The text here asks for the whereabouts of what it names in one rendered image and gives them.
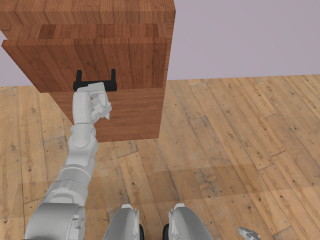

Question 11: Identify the handle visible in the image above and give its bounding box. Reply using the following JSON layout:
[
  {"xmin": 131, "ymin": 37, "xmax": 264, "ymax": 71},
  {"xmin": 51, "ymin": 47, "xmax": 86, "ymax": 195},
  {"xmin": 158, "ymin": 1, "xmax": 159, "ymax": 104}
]
[{"xmin": 73, "ymin": 69, "xmax": 117, "ymax": 92}]

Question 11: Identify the drawer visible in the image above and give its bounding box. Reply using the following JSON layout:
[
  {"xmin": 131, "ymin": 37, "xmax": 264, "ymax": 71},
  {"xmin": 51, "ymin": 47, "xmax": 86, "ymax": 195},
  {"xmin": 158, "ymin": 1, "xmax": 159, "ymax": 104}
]
[{"xmin": 1, "ymin": 23, "xmax": 168, "ymax": 93}]

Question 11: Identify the left robot thigh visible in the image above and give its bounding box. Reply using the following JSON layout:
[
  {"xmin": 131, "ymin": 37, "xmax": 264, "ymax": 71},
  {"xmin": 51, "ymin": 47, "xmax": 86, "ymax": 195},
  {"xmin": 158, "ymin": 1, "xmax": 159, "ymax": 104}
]
[{"xmin": 102, "ymin": 207, "xmax": 140, "ymax": 240}]

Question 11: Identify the robot left shin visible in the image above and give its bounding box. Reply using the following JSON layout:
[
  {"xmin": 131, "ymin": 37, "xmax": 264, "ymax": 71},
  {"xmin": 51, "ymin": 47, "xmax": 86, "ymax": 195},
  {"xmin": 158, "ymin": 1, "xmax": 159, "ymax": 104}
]
[{"xmin": 121, "ymin": 204, "xmax": 140, "ymax": 240}]

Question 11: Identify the cabinet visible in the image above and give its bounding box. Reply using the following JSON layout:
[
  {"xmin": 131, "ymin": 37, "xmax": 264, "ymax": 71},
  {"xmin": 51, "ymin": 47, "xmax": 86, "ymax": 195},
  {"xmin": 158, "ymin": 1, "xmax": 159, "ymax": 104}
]
[{"xmin": 0, "ymin": 0, "xmax": 176, "ymax": 143}]

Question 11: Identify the robot right hand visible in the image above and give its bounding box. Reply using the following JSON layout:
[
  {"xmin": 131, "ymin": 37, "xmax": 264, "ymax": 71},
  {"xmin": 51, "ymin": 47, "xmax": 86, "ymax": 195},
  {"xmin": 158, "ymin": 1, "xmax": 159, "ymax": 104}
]
[{"xmin": 238, "ymin": 226, "xmax": 261, "ymax": 240}]

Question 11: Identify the left robot forearm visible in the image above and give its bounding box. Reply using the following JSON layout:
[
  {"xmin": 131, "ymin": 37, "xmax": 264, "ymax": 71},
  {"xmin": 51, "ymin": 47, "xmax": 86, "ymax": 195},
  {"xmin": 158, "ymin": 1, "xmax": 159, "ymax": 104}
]
[{"xmin": 24, "ymin": 123, "xmax": 99, "ymax": 239}]

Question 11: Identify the robot left hand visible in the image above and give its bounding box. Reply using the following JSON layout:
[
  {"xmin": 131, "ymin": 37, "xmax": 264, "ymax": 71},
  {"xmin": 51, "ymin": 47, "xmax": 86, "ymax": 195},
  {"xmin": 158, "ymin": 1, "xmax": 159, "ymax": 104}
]
[{"xmin": 72, "ymin": 82, "xmax": 112, "ymax": 126}]

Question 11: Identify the left robot upper arm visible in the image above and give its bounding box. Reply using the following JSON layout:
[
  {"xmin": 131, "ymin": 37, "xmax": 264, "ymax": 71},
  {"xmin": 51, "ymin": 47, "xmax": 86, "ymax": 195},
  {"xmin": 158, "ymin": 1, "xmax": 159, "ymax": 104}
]
[{"xmin": 21, "ymin": 202, "xmax": 86, "ymax": 240}]

